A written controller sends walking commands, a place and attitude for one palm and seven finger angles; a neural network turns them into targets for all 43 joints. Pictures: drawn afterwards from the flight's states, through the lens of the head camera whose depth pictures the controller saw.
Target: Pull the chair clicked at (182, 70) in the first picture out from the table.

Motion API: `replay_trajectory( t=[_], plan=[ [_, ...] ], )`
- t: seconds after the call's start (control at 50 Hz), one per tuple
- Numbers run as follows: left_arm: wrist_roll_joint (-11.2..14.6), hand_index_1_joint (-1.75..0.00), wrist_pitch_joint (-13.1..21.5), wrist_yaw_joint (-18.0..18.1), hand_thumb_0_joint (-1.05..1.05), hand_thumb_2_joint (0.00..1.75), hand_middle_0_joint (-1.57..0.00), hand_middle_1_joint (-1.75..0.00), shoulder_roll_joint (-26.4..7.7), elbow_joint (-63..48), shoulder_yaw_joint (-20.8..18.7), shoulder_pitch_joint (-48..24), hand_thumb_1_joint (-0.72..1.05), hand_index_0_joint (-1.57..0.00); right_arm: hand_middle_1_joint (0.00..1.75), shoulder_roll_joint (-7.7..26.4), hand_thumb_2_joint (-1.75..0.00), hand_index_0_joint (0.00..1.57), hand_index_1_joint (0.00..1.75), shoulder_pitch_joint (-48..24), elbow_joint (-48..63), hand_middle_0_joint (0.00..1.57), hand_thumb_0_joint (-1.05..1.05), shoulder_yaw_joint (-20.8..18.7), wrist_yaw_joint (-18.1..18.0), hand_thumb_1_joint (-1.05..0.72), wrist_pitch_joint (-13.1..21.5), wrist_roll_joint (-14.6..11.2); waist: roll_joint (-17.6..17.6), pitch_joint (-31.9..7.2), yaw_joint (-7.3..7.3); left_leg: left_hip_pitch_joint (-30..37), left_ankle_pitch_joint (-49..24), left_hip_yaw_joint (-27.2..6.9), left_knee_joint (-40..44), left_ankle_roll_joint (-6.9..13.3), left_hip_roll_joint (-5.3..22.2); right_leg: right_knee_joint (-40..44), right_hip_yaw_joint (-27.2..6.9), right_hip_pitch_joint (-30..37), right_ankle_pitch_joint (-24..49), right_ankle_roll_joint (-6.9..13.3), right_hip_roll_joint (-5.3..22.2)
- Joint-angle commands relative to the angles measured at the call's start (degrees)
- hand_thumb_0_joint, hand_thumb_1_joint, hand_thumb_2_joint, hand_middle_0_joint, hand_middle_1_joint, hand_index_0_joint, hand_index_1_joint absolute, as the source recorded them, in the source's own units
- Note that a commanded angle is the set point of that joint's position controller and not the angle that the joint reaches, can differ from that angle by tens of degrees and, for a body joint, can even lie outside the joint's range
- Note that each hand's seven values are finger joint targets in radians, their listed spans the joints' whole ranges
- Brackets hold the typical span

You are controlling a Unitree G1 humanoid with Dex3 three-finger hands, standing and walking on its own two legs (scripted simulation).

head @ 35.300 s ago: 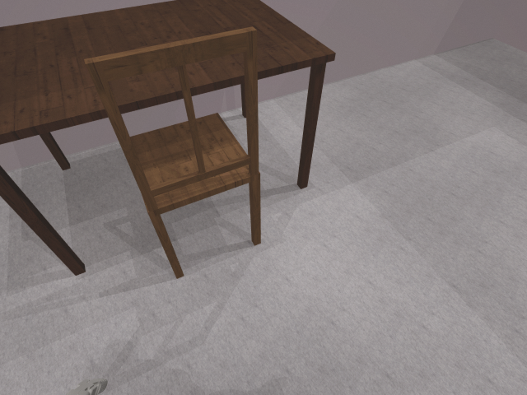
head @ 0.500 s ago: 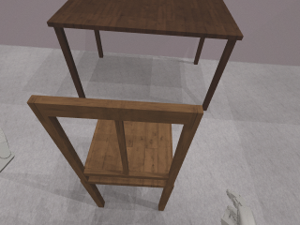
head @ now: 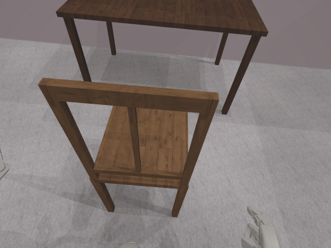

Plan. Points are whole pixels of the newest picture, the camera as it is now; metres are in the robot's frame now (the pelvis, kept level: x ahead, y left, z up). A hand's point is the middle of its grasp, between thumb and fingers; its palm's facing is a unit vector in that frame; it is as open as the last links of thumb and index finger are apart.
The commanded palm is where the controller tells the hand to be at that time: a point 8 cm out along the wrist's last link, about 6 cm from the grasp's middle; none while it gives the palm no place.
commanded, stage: step back with the hand held close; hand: left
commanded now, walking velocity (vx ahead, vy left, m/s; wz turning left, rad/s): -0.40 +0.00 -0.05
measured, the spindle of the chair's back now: (135, 144) +0.40 +0.12 -0.04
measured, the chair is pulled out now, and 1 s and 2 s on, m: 0.64 0.64 0.64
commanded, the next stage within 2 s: stop stepping back and stand still in 0.12 s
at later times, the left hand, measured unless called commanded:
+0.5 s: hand out of the picture +0.10 +0.27 +0.18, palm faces +0.47 -0.76 -0.45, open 7.4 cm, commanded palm +0.05 +0.29 +0.19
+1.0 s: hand out of the picture +0.10 +0.25 +0.18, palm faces +0.44 -0.76 -0.48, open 7.4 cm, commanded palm +0.05 +0.28 +0.19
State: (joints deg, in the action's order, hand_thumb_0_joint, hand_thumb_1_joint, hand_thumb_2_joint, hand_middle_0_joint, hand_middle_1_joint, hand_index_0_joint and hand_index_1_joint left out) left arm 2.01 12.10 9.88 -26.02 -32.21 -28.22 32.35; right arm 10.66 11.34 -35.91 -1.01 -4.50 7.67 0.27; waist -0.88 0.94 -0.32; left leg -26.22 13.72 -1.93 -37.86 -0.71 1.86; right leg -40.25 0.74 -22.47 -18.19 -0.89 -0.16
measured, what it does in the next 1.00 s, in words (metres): steps on the spot: right foot, then left foot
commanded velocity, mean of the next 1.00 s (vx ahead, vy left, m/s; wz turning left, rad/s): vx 0.00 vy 0.00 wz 0.00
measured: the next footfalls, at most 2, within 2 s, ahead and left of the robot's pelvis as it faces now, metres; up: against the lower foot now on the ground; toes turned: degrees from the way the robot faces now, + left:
right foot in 0.02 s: +0.00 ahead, -0.14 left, +0.00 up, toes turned +1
left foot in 0.34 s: -0.03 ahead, +0.11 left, +0.00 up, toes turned +1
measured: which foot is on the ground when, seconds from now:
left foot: down 0.00-0.14, up 0.16-0.32, down 0.34-1.00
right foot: up 0.00-0.00, down 0.02-1.00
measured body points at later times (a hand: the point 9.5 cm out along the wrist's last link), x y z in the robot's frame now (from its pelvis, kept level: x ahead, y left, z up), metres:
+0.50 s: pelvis -0.09 -0.01 +0.01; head -0.10 +0.02 +0.46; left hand +0.07 +0.30 +0.21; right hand +0.05 -0.25 -0.06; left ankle -0.07 +0.11 -0.72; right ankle -0.04 -0.14 -0.72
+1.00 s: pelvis -0.09 -0.02 +0.02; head -0.09 -0.01 +0.47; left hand +0.08 +0.29 +0.20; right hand +0.05 -0.26 -0.07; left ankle -0.07 +0.11 -0.72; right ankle -0.04 -0.14 -0.72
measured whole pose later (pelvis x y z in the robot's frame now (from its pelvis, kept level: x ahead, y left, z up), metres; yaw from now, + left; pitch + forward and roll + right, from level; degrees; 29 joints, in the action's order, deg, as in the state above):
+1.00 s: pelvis -0.09 -0.02 +0.02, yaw +1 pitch -1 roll -1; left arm 0.4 12.1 9.8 -23.0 -26.1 -23.9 32.0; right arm 12.3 14.8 -37.7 -0.4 -4.3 8.7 -0.5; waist 0.1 0.7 1.0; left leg -14.2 13.0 -0.6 -28.4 -0.3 1.6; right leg -23.8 0.3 -14.5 -8.2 -0.2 -0.9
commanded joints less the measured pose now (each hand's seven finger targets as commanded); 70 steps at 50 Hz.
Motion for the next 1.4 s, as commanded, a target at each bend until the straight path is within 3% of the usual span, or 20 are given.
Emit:
replay_trajectory(
  t=[0.0,0.04,0.08,0.1,0.12,0.14,0.16,0.2,0.26,0.3,0.32,0.34,0.38,0.44,0.58,0.66,0.74,0.84,1.22,1.38],
  plan=[
    [0.7,-0.30,5.5,-0.4,0.00,0.90,-0.20,-0.30,-6.6,-12.3,-3.4,-3.9,0.90,-0.20,0.30,8.8,-0.90,0.20,0.30,-3.7,4.9,0.20,0.00,-2.6,-0.2,-0.90,5.1,1.0,13.1,-8.0,0.12,8.1,-25.0,-10.2,11.4,7.0,14.3,6.9,-0.2,5.3,-0.7,0.2,1.2],
    [0.4,-0.30,6.0,-0.7,0.00,0.90,-0.20,-0.30,-6.8,-13.8,-2.4,-7.1,0.90,-0.20,0.30,9.4,-0.90,0.20,0.30,-4.4,4.6,0.20,0.00,-2.7,0.2,-0.90,5.5,1.0,13.2,-11.9,0.07,13.2,-31.7,-8.1,7.8,5.2,13.2,11.2,-0.5,7.5,8.7,0.6,1.3],
    [1.1,-0.30,5.1,-1.2,0.00,0.90,-0.20,-0.30,-9.5,-11.6,-5.2,-2.4,0.90,-0.20,0.30,8.9,-0.90,0.20,0.30,-5.7,5.7,0.20,0.00,-3.7,0.3,-0.90,4.6,0.0,5.4,-14.0,-0.64,10.9,-16.6,-3.4,3.8,2.9,8.6,13.0,-2.7,8.5,14.1,1.8,3.8],
    [1.7,-0.30,4.7,-1.3,0.00,0.90,-0.20,-0.30,-8.9,-10.2,-5.0,-0.3,0.90,-0.20,0.30,8.0,-0.90,0.20,0.30,-5.8,7.0,0.20,0.00,-3.5,0.5,-0.90,3.7,-0.4,-0.7,-13.2,-0.04,7.4,-3.9,0.2,-1.0,1.0,3.8,17.2,-10.1,6.5,14.8,4.0,9.2],
    [1.5,-0.30,4.6,-0.9,0.00,0.90,-0.20,-0.30,-10.8,-11.1,-5.3,-1.1,0.90,-0.20,0.30,7.4,-0.90,0.20,0.30,-5.9,7.3,0.20,0.00,-3.7,0.6,-0.90,2.7,-0.8,-7.9,-11.7,0.59,5.3,7.5,2.7,-10.7,-1.1,-1.9,24.3,-21.2,1.6,12.2,7.6,18.1],
    [1.9,-0.30,3.2,-0.1,0.00,0.90,-0.20,-0.30,-11.1,-8.7,-5.8,-0.7,0.90,-0.20,0.30,6.9,-0.90,0.20,0.30,-7.8,6.6,0.20,0.00,-4.0,0.9,-0.90,1.5,-0.6,-9.4,-10.0,-0.52,1.9,12.8,-0.8,-23.9,-1.3,-3.3,28.0,-23.7,-0.2,7.5,11.4,23.3],
    [1.4,-0.30,2.5,0.4,0.00,0.90,-0.20,-0.30,-10.7,-8.0,-6.1,-0.1,0.90,-0.20,0.30,5.5,-0.90,0.20,0.30,-8.3,6.7,0.20,0.00,-3.2,0.7,-0.90,0.6,0.0,-7.8,-9.0,0.35,-1.1,13.2,-2.6,-28.0,-1.5,-2.7,26.8,-20.3,1.4,10.2,12.0,22.2],
    [0.8,-0.30,2.8,0.4,0.00,0.90,-0.20,-0.30,-9.4,-6.8,-6.9,0.9,0.90,-0.20,0.30,3.5,-0.90,0.20,0.30,-9.4,7.6,0.20,0.00,-1.3,-0.3,-0.90,-0.1,-0.1,-8.9,-7.5,0.57,0.1,14.0,-1.9,-17.5,-1.3,-1.1,22.2,-12.0,3.5,19.3,9.8,16.7],
    [0.8,-0.30,1.9,1.2,0.00,0.90,-0.20,-0.30,-8.5,-6.6,-5.6,3.1,0.90,-0.20,0.30,5.7,-0.90,0.20,0.30,-5.7,8.2,0.20,0.00,-0.5,-1.1,-0.90,-1.1,-0.5,-7.7,-8.9,1.47,9.3,8.0,3.2,7.7,0.5,-2.0,20.2,-8.0,6.0,8.0,4.8,11.5],
    [0.5,-0.30,2.8,1.6,0.00,0.90,-0.20,-0.30,-8.0,-10.6,-3.4,1.5,0.90,-0.20,0.30,7.5,-0.90,0.20,0.30,-4.2,8.4,0.20,0.00,-1.3,-1.4,-0.90,0.3,-0.2,0.0,-8.0,1.02,12.3,3.9,1.8,18.6,2.3,2.0,17.6,-6.6,8.6,3.0,2.1,7.9],
    [0.2,-0.30,3.1,1.7,0.00,0.90,-0.20,-0.30,-8.5,-12.8,-3.3,0.1,0.90,-0.20,0.30,8.8,-0.90,0.20,0.30,-4.5,9.1,0.20,0.00,-1.9,-1.4,-0.90,1.3,-0.5,5.3,-6.5,0.34,10.5,3.6,-5.0,21.0,4.4,7.3,15.0,-5.4,8.5,0.7,0.5,4.8],
    [-0.2,-0.30,3.1,1.7,0.00,0.90,-0.20,-0.30,-8.8,-13.0,-3.6,0.4,0.90,-0.20,0.30,9.2,-0.90,0.20,0.30,-4.5,9.5,0.20,0.00,-2.0,-1.1,-0.90,2.1,-1.1,6.4,-6.8,-0.43,9.4,1.8,-6.7,20.3,5.2,9.9,13.1,-3.8,9.9,0.8,-0.3,3.4],
    [-0.9,-0.30,3.2,1.6,0.00,0.90,-0.20,-0.30,-9.9,-12.7,-4.9,-2.5,0.90,-0.20,0.30,7.6,-0.90,0.20,0.30,-5.0,9.5,0.20,0.00,-0.9,-1.2,-0.90,3.5,-1.0,17.8,-4.8,0.42,-2.7,23.2,-9.8,28.1,5.5,11.2,5.9,-1.1,14.7,-4.0,-0.3,2.1],
    [-0.9,-0.30,2.3,1.5,0.00,0.90,-0.20,-0.30,-7.0,-9.7,-2.1,-4.0,0.90,-0.20,0.30,7.9,-0.90,0.20,0.30,-2.7,8.1,0.20,0.00,-1.4,-1.0,-0.90,4.6,-1.2,9.6,-2.0,1.05,-3.1,18.9,-7.1,22.9,4.4,8.6,9.9,-1.2,16.2,1.9,-0.4,1.6],
    [-1.5,-0.30,2.2,0.8,0.00,0.90,-0.20,-0.30,-6.2,-6.6,-0.3,-8.6,0.90,-0.20,0.30,7.8,-0.90,0.20,0.30,-2.2,6.8,0.20,0.00,-1.3,-0.2,-0.90,5.5,-1.3,8.7,1.6,1.04,-4.0,24.7,-4.3,22.3,3.7,5.6,14.9,-2.4,15.2,-2.5,0.5,1.2],
    [-1.5,-0.30,2.3,1.0,0.00,0.90,-0.20,-0.30,-6.7,-6.7,-1.2,-8.5,0.90,-0.20,0.30,7.4,-0.90,0.20,0.30,-2.4,6.9,0.20,0.00,-1.1,-0.1,-0.90,5.0,-0.3,1.5,1.4,1.22,2.5,19.8,-1.7,15.2,2.9,2.1,23.4,-8.2,7.7,-10.9,1.9,3.7],
    [-1.2,-0.30,2.4,1.2,0.00,0.90,-0.20,-0.30,-7.1,-6.0,-1.8,-7.4,0.90,-0.20,0.30,7.3,-0.90,0.20,0.30,-2.1,6.4,0.20,0.00,-1.1,-0.1,-0.90,4.1,0.0,-1.2,-0.8,1.64,9.0,13.9,-0.5,9.8,2.7,0.2,26.7,-11.4,3.6,-13.3,3.5,6.4],
    [-1.1,-0.30,2.9,1.1,0.00,0.90,-0.20,-0.30,-6.8,-5.5,-2.7,-3.4,0.90,-0.20,0.30,7.3,-0.90,0.20,0.30,-3.1,7.2,0.20,0.00,-1.0,-0.2,-0.90,4.0,-0.6,4.2,-2.6,1.08,6.7,15.4,-4.0,18.8,3.4,3.3,22.5,-7.3,9.9,-7.3,1.5,3.9],
    [-0.2,-0.30,3.6,0.9,0.00,0.90,-0.20,-0.30,-6.8,-7.6,-2.8,0.1,0.90,-0.20,0.30,7.1,-0.90,0.20,0.30,-3.2,7.0,0.20,0.00,-1.9,-0.2,-0.90,4.2,-0.9,4.2,-6.8,1.09,12.8,-11.2,-1.7,17.3,1.5,4.3,18.0,-4.2,19.7,22.8,1.6,4.8],
    [0.4,-0.30,2.6,0.7,0.00,0.90,-0.20,-0.30,-7.0,-7.0,-2.8,0.5,0.90,-0.20,0.30,6.8,-0.90,0.20,0.30,-3.5,7.2,0.20,0.00,-2.0,-0.2,-0.90,2.4,-1.2,4.1,-6.8,1.37,14.3,-15.0,-0.8,17.0,1.1,4.6,18.5,-3.7,20.2,26.1,1.4,4.9]
  ],
)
